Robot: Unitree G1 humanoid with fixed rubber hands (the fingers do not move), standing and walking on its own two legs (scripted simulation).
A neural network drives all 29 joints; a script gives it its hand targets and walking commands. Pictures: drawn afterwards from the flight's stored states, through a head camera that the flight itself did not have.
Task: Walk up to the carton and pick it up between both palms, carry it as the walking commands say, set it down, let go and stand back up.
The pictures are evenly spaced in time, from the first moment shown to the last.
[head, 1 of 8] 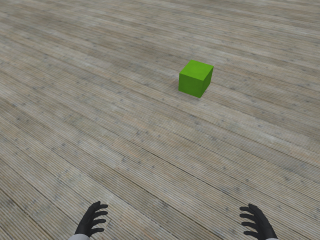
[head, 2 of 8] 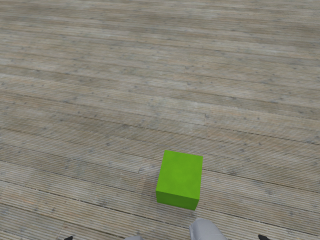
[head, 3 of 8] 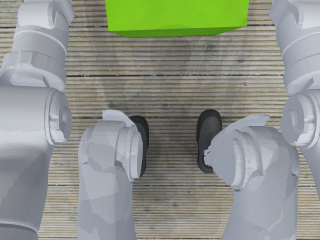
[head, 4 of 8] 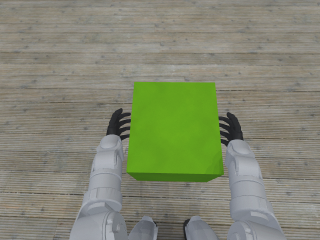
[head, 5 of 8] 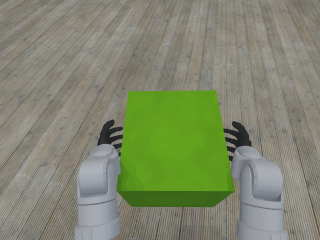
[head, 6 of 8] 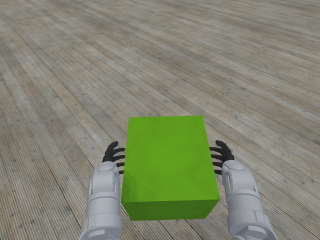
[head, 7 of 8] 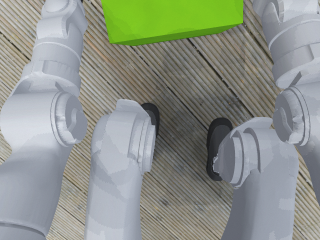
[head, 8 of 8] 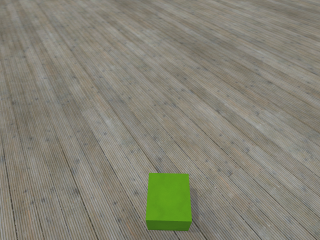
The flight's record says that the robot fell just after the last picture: no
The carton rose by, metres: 0.68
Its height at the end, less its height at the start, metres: +0.00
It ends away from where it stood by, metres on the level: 0.28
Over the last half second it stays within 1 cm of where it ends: yes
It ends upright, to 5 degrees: yes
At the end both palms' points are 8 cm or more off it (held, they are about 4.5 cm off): yes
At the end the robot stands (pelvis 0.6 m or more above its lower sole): yes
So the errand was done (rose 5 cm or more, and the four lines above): yes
